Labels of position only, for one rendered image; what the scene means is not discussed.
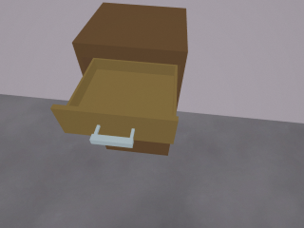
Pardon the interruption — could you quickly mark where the drawer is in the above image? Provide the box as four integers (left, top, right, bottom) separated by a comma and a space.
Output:
50, 58, 179, 144

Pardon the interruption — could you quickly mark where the handle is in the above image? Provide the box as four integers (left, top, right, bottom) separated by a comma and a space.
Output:
89, 124, 135, 148

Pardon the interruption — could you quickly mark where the cabinet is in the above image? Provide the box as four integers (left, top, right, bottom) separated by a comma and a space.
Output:
72, 2, 188, 156

